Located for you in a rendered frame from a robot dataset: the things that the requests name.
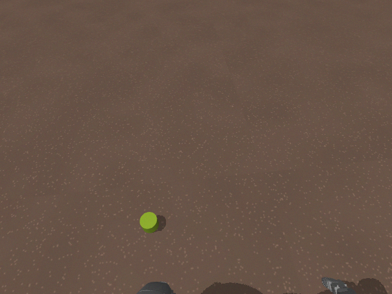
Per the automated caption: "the tin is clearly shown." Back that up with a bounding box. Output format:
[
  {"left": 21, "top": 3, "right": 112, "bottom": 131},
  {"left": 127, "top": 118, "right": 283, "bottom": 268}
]
[{"left": 140, "top": 212, "right": 159, "bottom": 233}]

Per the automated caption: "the right robot hand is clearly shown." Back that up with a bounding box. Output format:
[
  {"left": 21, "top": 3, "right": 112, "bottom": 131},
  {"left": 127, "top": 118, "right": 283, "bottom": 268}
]
[{"left": 322, "top": 277, "right": 356, "bottom": 294}]

